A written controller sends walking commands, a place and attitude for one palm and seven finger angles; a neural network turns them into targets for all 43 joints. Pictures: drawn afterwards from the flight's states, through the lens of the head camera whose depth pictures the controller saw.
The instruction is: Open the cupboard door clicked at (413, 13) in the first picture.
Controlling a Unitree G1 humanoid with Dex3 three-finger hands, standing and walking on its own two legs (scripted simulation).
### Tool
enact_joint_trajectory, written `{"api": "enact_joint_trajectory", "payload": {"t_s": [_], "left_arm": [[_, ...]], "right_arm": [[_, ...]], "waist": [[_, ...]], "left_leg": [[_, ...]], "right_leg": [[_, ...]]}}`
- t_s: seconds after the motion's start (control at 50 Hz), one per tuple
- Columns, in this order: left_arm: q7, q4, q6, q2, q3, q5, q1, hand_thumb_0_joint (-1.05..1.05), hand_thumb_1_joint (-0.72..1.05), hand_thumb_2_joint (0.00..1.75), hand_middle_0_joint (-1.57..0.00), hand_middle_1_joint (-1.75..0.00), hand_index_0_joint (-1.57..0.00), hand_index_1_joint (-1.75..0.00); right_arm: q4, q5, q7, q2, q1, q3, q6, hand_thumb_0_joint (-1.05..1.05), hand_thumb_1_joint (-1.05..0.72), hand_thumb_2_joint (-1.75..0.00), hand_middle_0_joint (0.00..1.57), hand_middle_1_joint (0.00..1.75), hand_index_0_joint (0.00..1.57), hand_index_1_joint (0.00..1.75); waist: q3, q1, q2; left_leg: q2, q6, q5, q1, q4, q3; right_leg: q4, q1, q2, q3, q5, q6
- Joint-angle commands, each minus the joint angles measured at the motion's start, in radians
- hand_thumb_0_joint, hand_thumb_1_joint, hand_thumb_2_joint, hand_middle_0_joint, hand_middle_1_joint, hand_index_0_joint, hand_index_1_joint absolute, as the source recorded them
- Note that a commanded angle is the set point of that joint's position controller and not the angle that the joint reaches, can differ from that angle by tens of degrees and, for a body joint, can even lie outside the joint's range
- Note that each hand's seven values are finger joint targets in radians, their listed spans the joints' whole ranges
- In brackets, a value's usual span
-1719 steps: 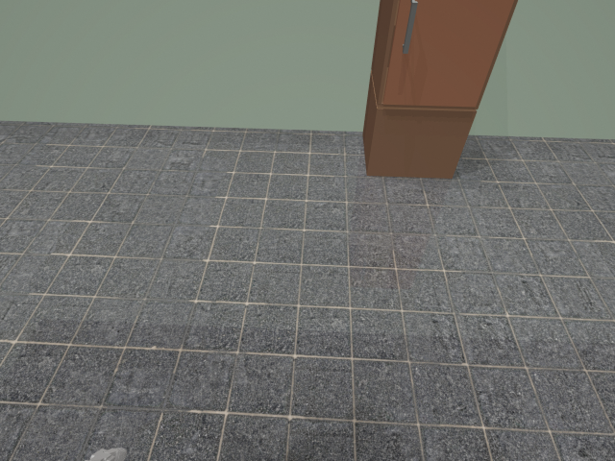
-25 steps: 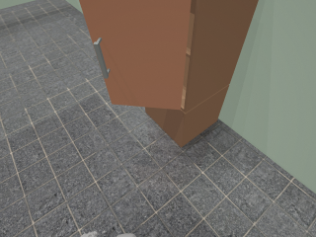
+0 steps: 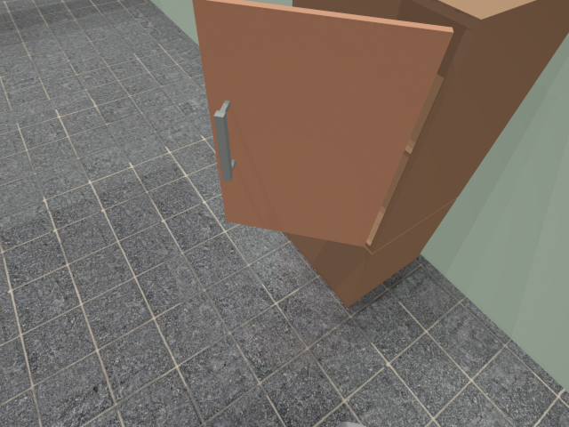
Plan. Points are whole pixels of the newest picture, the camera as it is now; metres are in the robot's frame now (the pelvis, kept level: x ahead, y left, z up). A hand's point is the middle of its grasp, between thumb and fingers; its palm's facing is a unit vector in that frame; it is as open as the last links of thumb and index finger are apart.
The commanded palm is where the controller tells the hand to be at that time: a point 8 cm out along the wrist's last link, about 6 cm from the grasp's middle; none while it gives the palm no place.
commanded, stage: come to a stop and stand still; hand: left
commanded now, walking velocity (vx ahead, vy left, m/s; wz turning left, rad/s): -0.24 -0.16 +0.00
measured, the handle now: (227, 142) +0.64 +0.19 -0.02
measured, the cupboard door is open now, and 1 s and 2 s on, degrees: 44 44 44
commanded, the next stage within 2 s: look again from close up in 1.14 s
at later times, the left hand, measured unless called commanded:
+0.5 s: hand out of the picture +0.12 +0.18 -0.18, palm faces +0.03 -0.98 -0.17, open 7.4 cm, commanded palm none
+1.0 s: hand out of the picture +0.01 +0.18 -0.17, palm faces +0.01 -0.97 -0.23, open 7.4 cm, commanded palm none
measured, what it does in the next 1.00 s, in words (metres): steps on the spot: right foot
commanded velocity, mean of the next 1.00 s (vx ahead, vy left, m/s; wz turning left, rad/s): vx -0.08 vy -0.01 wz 0.00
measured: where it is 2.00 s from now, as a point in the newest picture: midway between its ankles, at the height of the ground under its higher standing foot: outside the picture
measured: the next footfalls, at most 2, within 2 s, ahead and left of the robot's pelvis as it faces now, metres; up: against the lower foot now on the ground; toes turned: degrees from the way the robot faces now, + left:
right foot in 0.16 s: +0.12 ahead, -0.10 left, +0.00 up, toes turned -10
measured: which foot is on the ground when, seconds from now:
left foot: down 0.00-1.00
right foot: up 0.00-0.14, down 0.16-1.00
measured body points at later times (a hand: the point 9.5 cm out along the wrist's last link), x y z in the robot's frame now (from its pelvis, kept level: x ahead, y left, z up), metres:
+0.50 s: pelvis +0.04 +0.00 -0.01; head +0.08 +0.02 +0.44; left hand +0.12 +0.23 -0.17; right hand +0.05 -0.23 -0.15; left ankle +0.02 +0.10 -0.74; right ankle +0.03 -0.11 -0.72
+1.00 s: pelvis -0.01 -0.01 -0.01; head -0.02 -0.02 +0.44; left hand +0.01 +0.23 -0.15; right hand +0.05 -0.25 -0.15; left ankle +0.03 +0.11 -0.74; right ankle +0.00 -0.14 -0.74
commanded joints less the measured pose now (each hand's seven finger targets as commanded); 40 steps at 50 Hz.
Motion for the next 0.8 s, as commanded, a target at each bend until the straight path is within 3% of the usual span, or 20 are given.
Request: {"api": "enact_joint_trajectory", "payload": {"t_s": [0.0,0.08,0.16,0.22,0.26,0.3,0.34,0.38,0.42,0.44,0.48,0.56,0.58,0.6,0.62,0.64,0.66,0.68,0.72,0.78], "left_arm": [[0.017,-0.033,-0.005,-0.006,-0.011,-0.006,0.091,0.00,0.90,0.90,-0.20,-0.30,-0.20,-0.30],[0.021,-0.046,0.019,0.053,-0.001,-0.004,0.057,0.00,0.90,0.90,-0.20,-0.30,-0.20,-0.30],[0.022,-0.092,0.023,0.150,0.011,0.005,0.011,0.00,0.90,0.90,-0.20,-0.30,-0.20,-0.30],[0.032,-0.105,0.015,0.180,0.017,-0.003,-0.012,0.00,0.90,0.90,-0.20,-0.30,-0.20,-0.30],[0.039,-0.109,0.014,0.183,0.018,-0.004,-0.033,0.00,0.90,0.90,-0.20,-0.30,-0.20,-0.30],[0.046,-0.112,0.015,0.183,0.026,0.000,-0.055,0.00,0.90,0.90,-0.20,-0.30,-0.20,-0.30],[0.046,-0.114,0.016,0.188,0.030,-0.004,-0.078,0.00,0.90,0.90,-0.20,-0.30,-0.20,-0.30],[0.041,-0.120,0.022,0.164,0.027,-0.017,-0.091,0.00,0.90,0.90,-0.20,-0.30,-0.20,-0.30],[0.038,-0.140,0.037,0.106,0.012,-0.017,-0.096,0.00,0.90,0.90,-0.20,-0.30,-0.20,-0.30],[0.039,-0.145,0.048,0.105,0.014,-0.015,-0.130,0.00,0.90,0.90,-0.20,-0.30,-0.20,-0.30],[0.035,-0.132,0.050,0.087,0.016,-0.015,-0.116,0.00,0.90,0.90,-0.20,-0.30,-0.20,-0.30],[0.026,-0.114,0.034,0.069,0.005,-0.016,-0.101,0.00,0.90,0.90,-0.20,-0.30,-0.20,-0.30],[0.061,-0.067,0.003,0.103,-0.008,-0.015,0.047,0.00,0.90,0.90,-0.20,-0.30,-0.20,-0.30],[0.056,-0.074,-0.026,0.147,0.002,0.001,0.088,0.00,0.90,0.90,-0.20,-0.30,-0.20,-0.30],[0.058,-0.105,-0.030,0.189,0.008,0.009,0.054,0.00,0.90,0.90,-0.20,-0.30,-0.20,-0.30],[0.051,-0.133,-0.037,0.178,-0.009,0.010,-0.004,0.00,0.90,0.90,-0.20,-0.30,-0.20,-0.30],[0.053,-0.147,-0.032,0.174,-0.009,0.011,0.004,0.00,0.90,0.90,-0.20,-0.30,-0.20,-0.30],[0.056,-0.149,-0.029,0.182,-0.006,-0.001,-0.020,0.00,0.90,0.90,-0.20,-0.30,-0.20,-0.30],[0.052,-0.165,-0.009,0.161,-0.009,-0.005,-0.025,0.00,0.90,0.90,-0.20,-0.30,-0.20,-0.30],[0.044,-0.147,0.005,0.134,-0.022,-0.002,0.020,0.00,0.90,0.90,-0.20,-0.30,-0.20,-0.30]], "right_arm": [[0.013,-0.001,-0.013,-0.104,0.088,-0.012,0.002,0.00,-0.90,-0.90,0.20,0.30,0.20,0.30],[0.035,0.006,-0.022,-0.135,0.066,-0.022,0.039,0.00,-0.90,-0.90,0.20,0.30,0.20,0.30],[0.041,0.018,-0.017,-0.137,0.112,-0.040,0.065,0.00,-0.90,-0.90,0.20,0.30,0.20,0.30],[0.051,0.022,-0.010,-0.101,0.159,-0.039,0.086,0.00,-0.90,-0.90,0.20,0.30,0.20,0.30],[0.042,0.024,-0.007,-0.080,0.136,-0.037,0.097,0.00,-0.90,-0.90,0.20,0.30,0.20,0.30],[0.037,0.025,-0.008,-0.070,0.125,-0.035,0.102,0.00,-0.90,-0.90,0.20,0.30,0.20,0.30],[0.053,0.024,-0.007,-0.068,0.148,-0.032,0.101,0.00,-0.90,-0.90,0.20,0.30,0.20,0.30],[0.069,0.017,-0.006,-0.099,0.187,-0.034,0.090,0.00,-0.90,-0.90,0.20,0.30,0.20,0.30],[0.041,0.007,-0.011,-0.167,0.150,-0.044,0.083,0.00,-0.90,-0.90,0.20,0.30,0.20,0.30],[0.042,0.001,-0.021,-0.161,0.149,-0.041,0.079,0.00,-0.90,-0.90,0.20,0.30,0.20,0.30],[0.032,-0.005,-0.031,-0.155,0.121,-0.032,0.071,0.00,-0.90,-0.90,0.20,0.30,0.20,0.30],[0.043,0.002,-0.025,-0.165,0.128,-0.039,0.063,0.00,-0.90,-0.90,0.20,0.30,0.20,0.30],[-0.018,0.028,-0.009,-0.216,0.027,-0.058,0.055,0.00,-0.90,-0.90,0.20,0.30,0.20,0.30],[-0.081,0.024,0.006,-0.188,0.022,-0.046,0.049,0.00,-0.90,-0.90,0.20,0.30,0.20,0.30],[-0.104,0.022,0.009,-0.094,0.105,-0.037,0.041,0.00,-0.90,-0.90,0.20,0.30,0.20,0.30],[-0.106,0.024,0.007,-0.085,0.137,-0.034,0.043,0.00,-0.90,-0.90,0.20,0.30,0.20,0.30],[-0.092,0.020,0.011,-0.072,0.107,-0.034,0.051,0.00,-0.90,-0.90,0.20,0.30,0.20,0.30],[-0.083,0.019,0.011,-0.096,0.130,-0.035,0.051,0.00,-0.90,-0.90,0.20,0.30,0.20,0.30],[-0.081,0.015,0.007,-0.146,0.113,-0.039,0.046,0.00,-0.90,-0.90,0.20,0.30,0.20,0.30],[-0.102,0.013,0.007,-0.151,0.059,-0.031,0.056,0.00,-0.90,-0.90,0.20,0.30,0.20,0.30]], "waist": [[-0.092,-0.004,0.075],[-0.069,-0.009,0.153],[-0.043,-0.033,0.047],[-0.141,-0.049,-0.139],[-0.139,-0.037,-0.162],[-0.126,-0.034,-0.125],[-0.130,-0.044,-0.103],[-0.142,-0.055,0.016],[-0.086,-0.041,0.298],[-0.044,-0.056,0.298],[-0.027,-0.035,0.227],[-0.097,-0.042,0.206],[-0.130,0.013,0.174],[-0.128,0.022,0.087],[-0.151,-0.043,-0.220],[-0.152,-0.065,-0.150],[-0.177,-0.054,-0.061],[-0.202,-0.077,-0.048],[-0.147,-0.059,0.136],[0.016,-0.038,0.064]], "left_leg": [[0.283,0.099,0.592,0.049,-0.152,-0.148],[0.281,0.074,0.480,0.038,-0.091,-0.173],[0.147,-0.031,0.199,-0.003,0.017,-0.143],[0.045,-0.077,-0.003,0.028,0.190,-0.071],[0.019,-0.087,-0.289,-0.046,0.291,-0.096],[0.023,-0.092,-0.319,-0.072,0.284,-0.121],[0.029,-0.099,-0.216,-0.042,0.134,-0.120],[0.102,-0.072,0.202,0.117,-0.035,-0.165],[0.304,0.070,0.563,0.073,-0.111,-0.345],[0.325,0.118,0.597,0.052,-0.137,-0.376],[0.314,0.139,0.597,0.061,-0.113,-0.342],[0.255,0.093,0.603,0.190,-0.076,-0.263],[0.247,0.027,0.693,0.215,0.194,-0.217],[0.153,-0.012,0.546,0.130,0.291,-0.162],[0.054,-0.064,0.067,-0.092,0.316,-0.112],[0.021,-0.083,-0.199,-0.125,0.195,-0.134],[0.001,-0.076,-0.148,-0.045,0.102,-0.112],[0.027,-0.058,0.058,0.049,0.061,-0.136],[0.124,-0.017,0.355,0.134,0.076,-0.201],[0.124,-0.005,0.022,-0.020,-0.004,-0.237]], "right_leg": [[-0.255,0.135,-0.007,0.032,0.069,0.022],[-0.444,0.227,0.021,0.018,0.135,0.020],[-0.547,0.247,-0.071,0.123,0.598,-0.054],[-0.599,0.286,-0.194,0.212,0.864,-0.154],[-0.628,0.335,-0.234,0.231,0.979,-0.207],[-0.618,0.373,-0.229,0.214,1.018,-0.214],[-0.568,0.399,-0.198,0.183,0.983,-0.176],[-0.505,0.282,-0.114,0.118,0.699,-0.086],[-0.373,0.190,0.047,0.004,0.081,0.009],[-0.245,0.139,0.070,0.047,-0.119,0.009],[-0.164,0.097,0.060,0.099,-0.142,0.001],[-0.407,0.159,0.060,0.038,-0.026,0.012],[-0.586,0.128,0.004,0.119,0.161,0.000],[-0.744,0.245,-0.004,0.091,0.510,0.004],[-0.617,0.385,-0.145,0.248,1.002,-0.070],[-0.549,0.439,-0.198,0.192,1.019,-0.124],[-0.506,0.405,-0.136,0.199,0.941,-0.100],[-0.480,0.355,-0.091,0.173,0.805,-0.070],[-0.491,0.208,0.001,0.105,0.397,-0.021],[-0.603,0.168,0.028,0.122,0.107,-0.019]]}}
